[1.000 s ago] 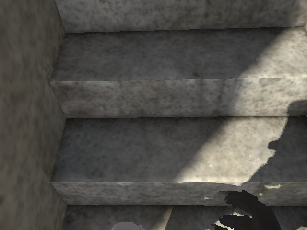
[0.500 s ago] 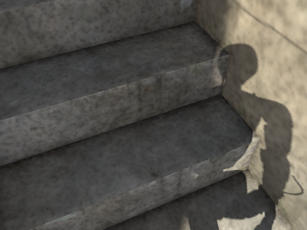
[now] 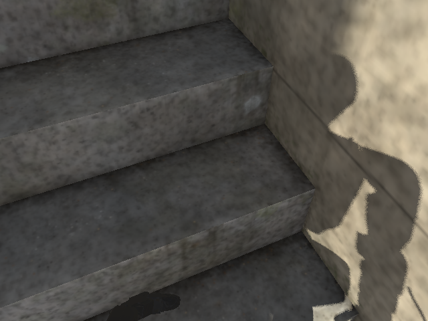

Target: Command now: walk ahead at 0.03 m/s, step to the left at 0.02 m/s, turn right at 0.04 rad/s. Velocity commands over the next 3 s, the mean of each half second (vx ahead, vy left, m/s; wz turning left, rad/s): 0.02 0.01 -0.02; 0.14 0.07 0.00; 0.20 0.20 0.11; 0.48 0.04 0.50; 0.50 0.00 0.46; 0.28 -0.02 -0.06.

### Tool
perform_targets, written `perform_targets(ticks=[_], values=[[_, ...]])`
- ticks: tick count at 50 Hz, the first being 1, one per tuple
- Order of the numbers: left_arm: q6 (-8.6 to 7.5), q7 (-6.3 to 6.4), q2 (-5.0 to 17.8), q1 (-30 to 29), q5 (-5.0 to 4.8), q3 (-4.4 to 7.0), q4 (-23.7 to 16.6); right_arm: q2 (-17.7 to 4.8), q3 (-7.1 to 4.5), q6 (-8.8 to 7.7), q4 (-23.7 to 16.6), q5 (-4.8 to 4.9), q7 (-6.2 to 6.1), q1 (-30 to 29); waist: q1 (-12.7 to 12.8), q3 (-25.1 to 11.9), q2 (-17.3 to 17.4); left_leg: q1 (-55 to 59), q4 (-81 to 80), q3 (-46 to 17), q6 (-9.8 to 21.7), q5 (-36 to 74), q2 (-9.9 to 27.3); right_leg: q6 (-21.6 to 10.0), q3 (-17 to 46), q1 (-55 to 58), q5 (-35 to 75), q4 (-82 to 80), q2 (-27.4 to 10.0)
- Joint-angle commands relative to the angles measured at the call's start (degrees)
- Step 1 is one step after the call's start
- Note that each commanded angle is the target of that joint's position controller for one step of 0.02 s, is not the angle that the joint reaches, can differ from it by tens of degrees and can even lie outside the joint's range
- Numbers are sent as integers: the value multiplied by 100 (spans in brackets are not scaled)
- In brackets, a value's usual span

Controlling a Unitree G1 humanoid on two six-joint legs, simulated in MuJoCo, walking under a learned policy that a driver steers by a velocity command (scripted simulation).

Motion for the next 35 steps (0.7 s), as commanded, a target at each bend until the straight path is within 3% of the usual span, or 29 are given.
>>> perform_targets(ticks=[1, 2, 3, 4, 5, 6, 7, 8, 9, 10, 13, 15, 16, 17, 18, 19, 20, 21, 22, 23, 24, 25, 26, 27, 29, 30, 32, 33, 35], values=[[-174, 605, 1037, 828, -20, 690, 523, 115, -82, -51, -1200, 222, -636, -1167, 207, -17, 12, -1888, 3842, -188, 53, -109, -357, -838, 3007, 1788, 619, -3318, -1406], [-249, -36, 421, 426, -13, 298, 259, 379, 64, 161, -335, 98, -44, -821, 420, 159, -246, -3008, 4474, -884, 233, -450, -429, -969, 3334, 1734, 1169, -3818, -1446], [-274, -228, 200, 709, 54, 266, 378, 212, 16, 316, -265, 70, 138, -588, 187, 94, -467, -3434, 4574, -951, 385, -73, -378, -989, 3251, 1913, 1457, -3881, -1442], [-336, -317, 168, 1070, 150, 230, 549, 41, -8, 385, -193, 10, 139, -579, 52, 13, -110, -3837, 4423, -828, 415, 37, -428, -983, 2668, 2094, 2309, -3625, -1213], [-416, -340, 149, 1081, 141, 210, 599, 94, 65, 393, -185, -91, 179, -527, -112, -160, -38, -3908, 4223, -757, 431, -153, -402, -927, 2272, 2192, 2652, -3653, -1077], [-451, -359, -143, 559, 166, 23, 494, 150, 140, 389, -98, -129, 239, -359, -486, -278, 176, -3597, 3736, -827, 152, -239, 15, -678, 1993, 1779, 1952, -3648, -1014], [-426, -386, -38, -68, 75, -2, 130, 110, 201, 442, -46, -132, 341, -331, -614, -227, -61, -2853, 3237, -483, -226, -702, 125, -507, 1339, 1325, 1330, -4109, -800], [-467, -357, 245, -499, 73, 24, -119, -255, 78, 463, 28, -88, 423, -237, -804, -135, -456, -1749, 3238, -64, -421, -499, 83, -340, 887, 454, 1449, -4380, -571], [-511, -322, 656, -466, 69, 101, -236, -613, 13, 446, -23, -76, 452, -374, -717, -127, -341, -1247, 2970, 101, -583, -296, 58, -274, 732, 205, 1568, -4433, -546], [-539, -283, 945, -147, 115, 147, -146, -677, -14, 418, -30, -26, 364, -396, -596, -70, -666, -1260, 3340, 20, -699, -398, -11, -432, 999, 472, 1802, -4544, -756], [-619, -306, 1150, 436, 12, 137, 79, -809, -53, 364, -428, -33, 126, -945, -337, -62, -351, -1972, 2058, -452, -823, -445, 222, -724, 1563, 2445, 3565, -4044, -1374], [-673, -289, 1054, 208, -33, 129, 58, -597, 8, 329, -582, -95, 61, -1052, -445, -69, -214, -1310, 7, -271, -919, -571, 407, -423, 1271, 2972, 4252, -3751, -1346], [-657, -308, 894, 183, -139, 104, 54, -452, 45, 296, -513, -43, 51, -888, -427, 33, -320, -503, -1387, 26, -1037, -709, 354, -257, 1042, 2906, 4469, -3644, -1206], [-484, 369, 862, 1550, -90, 348, 334, -202, 34, 335, -778, 91, -667, -1640, 94, -2, -939, -534, -2379, 1221, -259, -1285, -219, -335, 717, 3295, 3946, -4152, -1229], [-354, 576, 934, 1908, -75, 381, 404, -287, 62, 409, -684, 56, -927, -1562, 262, 28, -1421, -212, -3194, 1259, -89, -1557, -275, -290, 955, 3707, 3722, -3912, -1193], [-208, 627, 865, 1830, -182, 413, 388, -152, 108, 347, -544, 2, -1017, -1272, 112, 91, -1251, -52, -4495, 1169, 4, -943, -406, -65, 676, 4132, 3598, -3447, -900], [-116, 629, 807, 1988, -230, 408, 257, -398, 96, 306, -590, -180, -1045, -1592, 408, 196, -453, 256, -4649, 388, 169, 1159, -81, 182, 800, 4034, 3034, -2729, -722], [-56, 582, 784, 2461, -241, 464, 191, -553, 96, 163, -673, -128, -1046, -1479, 655, -42, 328, 1075, -4406, -260, 435, 3623, 586, 378, 825, 3366, 1671, -2614, -547], [-39, 542, 692, 2433, -296, 405, 250, -415, 133, 151, -778, -16, -1049, -1543, 586, -196, 997, 1069, -4464, -622, 727, 4042, 839, 490, 880, 3291, 972, -2880, -517], [-4, 520, 771, 2314, -297, 390, 295, -278, 158, 182, -853, 21, -1015, -1731, 610, -115, 1039, 521, -4714, -772, 710, 2772, 708, 548, 945, 3656, 961, -3434, -473], [-4, 522, 962, 1934, -213, 417, 271, -191, 163, 205, -895, 23, -976, -1704, 395, 227, 289, 360, -4834, -484, 508, 2128, 469, 594, 895, 3821, 1263, -3807, -481], [60, 527, 996, 1832, -212, 438, 192, -215, 219, 236, -883, 53, -950, -1520, 393, 299, -109, 561, -4903, -347, 453, 2045, 418, 634, 942, 3956, 1551, -4004, -501], [111, 557, 965, 1917, -202, 425, 219, -266, 197, 245, -907, 91, -946, -1495, 367, 297, -248, 718, -4940, -236, 388, 1605, 378, 672, 975, 4037, 1776, -4190, -545], [137, 518, 1025, 1847, -72, 410, 82, -383, 181, 216, -914, 176, -874, -1421, 349, 194, -287, 668, -5036, -102, 364, 1163, 402, 657, 968, 4306, 2015, -4278, -656], [101, 498, 1061, 1915, 16, 445, -42, -268, 195, 220, -839, 209, -780, -1386, 405, 227, -80, 802, -5174, 21, 406, 741, 276, 624, 968, 4290, 2036, -4502, -750], [108, 466, 1085, 1981, 64, 464, -113, -234, 207, 175, -839, 279, -825, -1270, 488, 182, 19, 926, -5098, 90, 385, 885, 289, 655, 951, 4275, 1941, -4626, -794], [34, 538, 1057, 2102, 60, 481, -127, -271, 199, 208, -877, 227, -863, -1271, 460, 390, 106, 1043, -5050, 101, 427, 789, 226, 659, 923, 3957, 1933, -4676, -841], [4, 515, 993, 2237, 12, 453, -100, -374, 133, 227, -853, 192, -817, -1248, 443, 187, -45, 1218, -5026, 180, 442, 396, 193, 612, 895, 3980, 1863, -4681, -851], [39, 499, 978, 2294, 14, 464, -94, -393, 117, 257, -888, 144, -770, -1226, 425, 346, -150, 1103, -5089, 175, 466, -72, 158, 563, 841, 3867, 1717, -4667, -843]])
